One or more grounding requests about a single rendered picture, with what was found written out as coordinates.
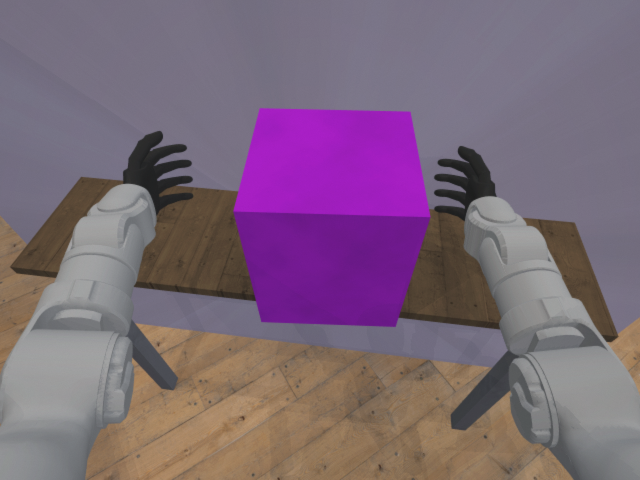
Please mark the right robot hand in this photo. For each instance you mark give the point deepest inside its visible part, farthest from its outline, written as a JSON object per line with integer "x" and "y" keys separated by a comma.
{"x": 477, "y": 185}

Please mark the left robot upper arm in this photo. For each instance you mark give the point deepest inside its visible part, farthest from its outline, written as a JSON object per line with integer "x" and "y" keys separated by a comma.
{"x": 63, "y": 387}

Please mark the right robot forearm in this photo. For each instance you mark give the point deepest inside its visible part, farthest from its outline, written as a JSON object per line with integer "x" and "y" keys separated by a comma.
{"x": 537, "y": 311}

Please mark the table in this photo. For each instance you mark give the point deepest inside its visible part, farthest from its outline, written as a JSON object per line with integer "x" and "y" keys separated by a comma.
{"x": 197, "y": 250}

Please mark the left robot hand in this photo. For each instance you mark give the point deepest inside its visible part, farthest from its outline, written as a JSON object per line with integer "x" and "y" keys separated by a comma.
{"x": 141, "y": 170}

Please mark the carton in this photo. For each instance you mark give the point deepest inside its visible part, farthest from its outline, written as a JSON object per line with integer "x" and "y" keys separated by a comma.
{"x": 332, "y": 212}

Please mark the right robot upper arm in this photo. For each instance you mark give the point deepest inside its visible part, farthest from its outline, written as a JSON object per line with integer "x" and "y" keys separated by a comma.
{"x": 580, "y": 404}

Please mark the left robot forearm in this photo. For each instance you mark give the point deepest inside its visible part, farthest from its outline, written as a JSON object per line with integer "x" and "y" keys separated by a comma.
{"x": 93, "y": 288}

